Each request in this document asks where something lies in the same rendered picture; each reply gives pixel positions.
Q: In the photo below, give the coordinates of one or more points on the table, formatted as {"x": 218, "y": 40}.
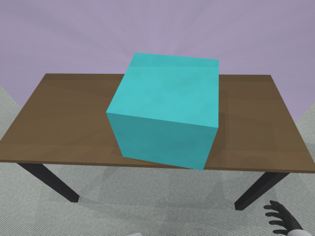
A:
{"x": 65, "y": 122}

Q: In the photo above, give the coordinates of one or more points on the right robot hand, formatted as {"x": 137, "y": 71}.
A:
{"x": 288, "y": 221}

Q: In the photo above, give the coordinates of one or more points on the carton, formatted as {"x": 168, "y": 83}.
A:
{"x": 166, "y": 109}

